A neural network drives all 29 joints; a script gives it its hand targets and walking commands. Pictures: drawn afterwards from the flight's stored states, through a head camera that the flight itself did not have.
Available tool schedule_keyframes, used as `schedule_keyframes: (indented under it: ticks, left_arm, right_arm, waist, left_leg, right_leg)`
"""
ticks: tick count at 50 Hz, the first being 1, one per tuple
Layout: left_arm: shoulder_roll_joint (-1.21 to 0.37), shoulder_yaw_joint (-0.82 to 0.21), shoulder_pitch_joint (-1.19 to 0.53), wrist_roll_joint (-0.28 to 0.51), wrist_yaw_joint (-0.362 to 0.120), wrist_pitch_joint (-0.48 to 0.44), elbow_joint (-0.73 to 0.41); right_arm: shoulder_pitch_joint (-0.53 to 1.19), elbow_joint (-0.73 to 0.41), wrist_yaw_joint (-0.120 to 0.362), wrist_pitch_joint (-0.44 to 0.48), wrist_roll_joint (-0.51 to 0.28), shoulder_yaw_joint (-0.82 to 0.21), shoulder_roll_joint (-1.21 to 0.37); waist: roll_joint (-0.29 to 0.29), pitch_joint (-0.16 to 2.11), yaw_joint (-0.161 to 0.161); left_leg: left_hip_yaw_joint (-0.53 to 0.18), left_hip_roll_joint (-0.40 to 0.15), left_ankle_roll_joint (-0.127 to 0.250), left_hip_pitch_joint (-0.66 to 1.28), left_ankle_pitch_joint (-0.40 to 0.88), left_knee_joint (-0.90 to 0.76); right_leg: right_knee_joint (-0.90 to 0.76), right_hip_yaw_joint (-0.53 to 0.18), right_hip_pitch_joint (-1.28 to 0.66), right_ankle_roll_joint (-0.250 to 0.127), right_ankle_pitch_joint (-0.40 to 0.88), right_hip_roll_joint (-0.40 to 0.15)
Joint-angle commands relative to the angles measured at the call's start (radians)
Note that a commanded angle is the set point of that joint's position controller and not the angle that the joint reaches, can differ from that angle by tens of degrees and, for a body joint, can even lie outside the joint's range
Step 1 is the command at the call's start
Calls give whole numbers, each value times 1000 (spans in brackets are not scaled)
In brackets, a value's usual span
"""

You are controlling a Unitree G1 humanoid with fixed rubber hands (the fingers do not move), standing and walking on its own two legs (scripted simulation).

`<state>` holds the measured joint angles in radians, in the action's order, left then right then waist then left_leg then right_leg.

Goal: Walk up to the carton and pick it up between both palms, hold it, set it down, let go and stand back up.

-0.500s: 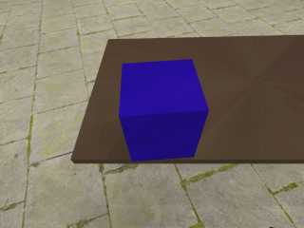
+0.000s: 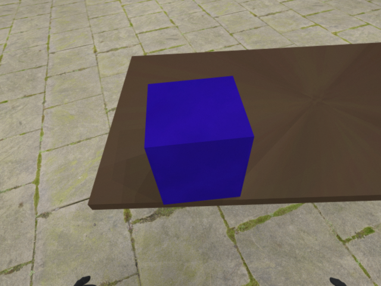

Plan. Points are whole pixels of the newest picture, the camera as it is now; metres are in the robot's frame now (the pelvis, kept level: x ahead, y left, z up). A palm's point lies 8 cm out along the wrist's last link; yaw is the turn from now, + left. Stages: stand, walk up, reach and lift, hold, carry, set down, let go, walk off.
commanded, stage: walk up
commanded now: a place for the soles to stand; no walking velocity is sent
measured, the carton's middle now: (196, 143) +0.44 +0.02 +0.01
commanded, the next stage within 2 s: none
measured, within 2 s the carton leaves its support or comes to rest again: neither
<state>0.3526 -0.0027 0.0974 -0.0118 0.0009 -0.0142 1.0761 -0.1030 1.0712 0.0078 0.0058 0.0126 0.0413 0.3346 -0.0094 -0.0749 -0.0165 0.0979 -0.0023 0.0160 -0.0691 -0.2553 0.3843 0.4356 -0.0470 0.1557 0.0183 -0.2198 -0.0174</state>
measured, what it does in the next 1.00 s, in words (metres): shifts its weight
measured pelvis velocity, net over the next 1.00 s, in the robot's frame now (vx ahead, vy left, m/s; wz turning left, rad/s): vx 0.00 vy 0.06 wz -0.04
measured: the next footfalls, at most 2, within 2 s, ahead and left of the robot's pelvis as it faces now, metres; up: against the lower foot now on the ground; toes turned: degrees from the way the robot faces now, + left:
none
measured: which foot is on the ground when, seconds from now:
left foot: down 0.00-1.00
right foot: down 0.00-1.00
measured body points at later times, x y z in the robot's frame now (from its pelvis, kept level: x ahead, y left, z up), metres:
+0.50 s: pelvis +0.00 +0.03 -0.01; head +0.01 +0.03 +0.44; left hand +0.06 +0.35 -0.13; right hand +0.07 -0.27 -0.14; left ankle -0.02 +0.10 -0.74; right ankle +0.02 -0.10 -0.74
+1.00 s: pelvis +0.00 +0.06 +0.00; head +0.02 +0.07 +0.45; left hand +0.13 +0.36 -0.13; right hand +0.07 -0.25 -0.12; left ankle -0.02 +0.13 -0.74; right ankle +0.02 -0.09 -0.74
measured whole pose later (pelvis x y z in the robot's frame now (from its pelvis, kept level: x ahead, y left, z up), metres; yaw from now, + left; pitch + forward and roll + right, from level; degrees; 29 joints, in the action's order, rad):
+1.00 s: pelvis +0.00 +0.06 +0.00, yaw -2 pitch -3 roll +1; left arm 0.38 0.00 0.07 -0.01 0.02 0.00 1.03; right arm -0.14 1.00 0.00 0.00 0.02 0.06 0.33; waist 0.03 -0.10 -0.02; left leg 0.08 0.07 0.07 -0.06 -0.26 0.37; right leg 0.47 -0.02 0.18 -0.01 -0.24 -0.06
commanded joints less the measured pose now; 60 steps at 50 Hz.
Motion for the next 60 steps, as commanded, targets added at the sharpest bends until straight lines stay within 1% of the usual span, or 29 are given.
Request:
schedule_keyframes:
  ticks: [1,2,6,8,12,14,16,18,20,23,24,25,26,28,29,30,31,32,34,36,39,43,44,48,50,52,54,57,60]
  left_arm:
    - [202,45,-31,-3,12,-21,-79]
    - [252,64,12,1,28,-29,-61]
    - [304,86,77,-10,44,-39,-53]
    - [296,81,31,-10,45,-35,-77]
    - [203,61,-38,-1,36,-31,-101]
    - [182,54,21,8,36,-21,-97]
    - [180,59,46,11,38,-26,-104]
    - [192,60,73,5,38,-32,-104]
    - [185,55,140,6,38,-40,-97]
    - [302,94,219,-10,60,-52,-53]
    - [290,84,166,-11,51,-50,-86]
    - [293,82,114,-15,45,-44,-104]
    - [301,85,30,-20,42,-37,-131]
    - [232,57,-81,-21,31,-28,-163]
    - [189,51,-69,-6,25,-26,-164]
    - [175,45,-64,-5,24,-28,-164]
    - [178,50,-15,7,25,-31,-158]
    - [193,51,19,4,27,-37,-135]
    - [217,60,62,6,21,-47,-109]
    - [228,62,54,6,27,-38,-109]
    - [209,39,-12,6,33,-20,-116]
    - [194,35,-24,10,30,-1,-120]
    - [201,35,-37,5,29,0,-117]
    - [181,44,-26,-5,24,-3,-105]
    - [219,54,43,-11,32,-23,-73]
    - [255,70,73,-23,37,-31,-69]
    - [261,73,35,-8,35,-24,-88]
    - [199,54,-71,-2,28,-21,-110]
    - [202,60,-53,-4,24,-29,-87]
  right_arm:
    - [40,-64,-10,20,6,46,224]
    - [38,-69,-1,2,16,59,270]
    - [52,-89,15,-16,15,55,214]
    - [6,-94,18,-11,18,55,196]
    - [-32,-69,15,-1,29,77,257]
    - [30,-113,15,-3,19,83,284]
    - [5,-140,11,-3,30,82,252]
    - [17,-147,9,-9,30,83,258]
    - [48,-162,14,-14,17,74,249]
    - [54,-194,13,-19,-8,63,206]
    - [23,-176,9,-15,-13,50,185]
    - [-3,-183,9,-18,-3,61,193]
    - [-71,-159,7,-21,1,69,212]
    - [-153,-106,10,-5,8,73,228]
    - [-143,-98,4,9,12,79,260]
    - [-115,-108,-2,16,11,88,285]
    - [-48,-136,-4,23,2,87,294]
    - [-13,-155,-3,22,-4,81,274]
    - [6,-162,-1,15,-4,54,239]
    - [-4,-150,-10,10,-5,59,234]
    - [-52,-127,-16,15,-3,64,238]
    - [-34,-132,-16,9,8,71,247]
    - [-41,-128,-17,8,7,77,248]
    - [-25,-135,-14,7,9,83,243]
    - [23,-157,-9,5,-8,57,205]
    - [32,-156,-12,2,-6,61,204]
    - [-31,-129,-12,7,4,60,205]
    - [-21,-100,-4,19,10,62,239]
    - [1,-103,1,15,4,58,230]
  waist:
    - [53,112,2]
    - [-15,75,18]
    - [103,87,40]
    - [183,82,19]
    - [-4,51,-35]
    - [-92,17,5]
    - [-132,-6,6]
    - [-129,-1,19]
    - [-122,20,46]
    - [32,119,55]
    - [85,124,46]
    - [138,103,31]
    - [140,65,-16]
    - [128,22,-79]
    - [24,12,-66]
    - [-44,11,-53]
    - [16,37,-2]
    - [64,96,19]
    - [16,126,38]
    - [15,118,26]
    - [-40,99,-16]
    - [-171,75,-9]
    - [-110,47,-12]
    - [-121,91,-5]
    - [-25,165,41]
    - [118,155,64]
    - [95,153,27]
    - [70,98,5]
    - [83,72,9]
  left_leg:
    - [-95,-112,31,13,87,-80]
    - [-72,-91,33,-48,70,-20]
    - [-85,-35,13,-127,-112,82]
    - [-117,-49,8,-89,-132,86]
    - [-200,-158,78,34,33,-108]
    - [-279,-253,157,-27,-16,-176]
    - [-276,-281,188,-65,140,-153]
    - [-208,-233,159,-74,237,-104]
    - [-141,-167,104,-73,269,-17]
    - [-61,-50,6,-143,239,213]
    - [-105,-13,-2,-153,39,203]
    - [-91,-11,-1,-133,-252,254]
    - [-166,-21,18,-85,-271,277]
    - [-191,-82,24,67,-138,19]
    - [-310,-165,30,66,-46,-140]
    - [-392,-251,57,59,204,-151]
    - [-376,-265,99,77,396,-82]
    - [-333,-252,130,45,375,-45]
    - [-172,-130,46,-27,406,23]
    - [-156,-107,-6,-53,407,14]
    - [-180,-150,-49,41,635,-57]
    - [-221,-172,-2,96,560,-77]
    - [-222,-173,3,102,547,-78]
    - [-226,-169,-2,54,419,-95]
    - [-150,-107,0,-39,369,11]
    - [-134,-51,-44,-179,174,90]
    - [-179,-61,-51,-87,100,22]
    - [-239,-123,3,5,221,-116]
    - [-205,-105,38,-1,209,-76]
  right_leg:
    - [-76,-109,-12,-68,218,-96]
    - [-73,-140,-19,-83,203,-125]
    - [-157,-307,-55,-171,110,-243]
    - [-145,-273,7,-175,124,-246]
    - [48,-53,176,-42,93,-50]
    - [171,69,173,-27,-147,28]
    - [234,52,164,-44,-257,7]
    - [153,47,121,-53,-225,-19]
    - [-23,64,33,-51,10,-19]
    - [-65,-196,-141,-137,425,-192]
    - [-95,-289,-111,-198,343,-261]
    - [-140,-314,-13,-235,51,-300]
    - [-150,-378,130,-273,-97,-325]
    - [-106,-187,293,-148,-145,-210]
    - [24,-44,298,-50,-67,-75]
    - [126,30,257,-19,-28,-11]
    - [117,41,218,-7,14,-8]
    - [86,38,112,-16,56,-21]
    - [-24,-5,-53,-51,238,-81]
    - [18,-45,-90,-85,384,-112]
    - [58,27,3,-55,338,-75]
    - [46,55,106,-35,16,-29]
    - [31,62,110,-36,-11,-24]
    - [-48,67,18,-43,-7,-25]
    - [-79,-13,-174,-65,288,-107]
    - [-57,-147,-261,-151,347,-217]
    - [-55,-194,-151,-206,347,-287]
    - [-35,-10,-12,-63,194,-105]
    - [-63,-19,-17,-59,221,-111]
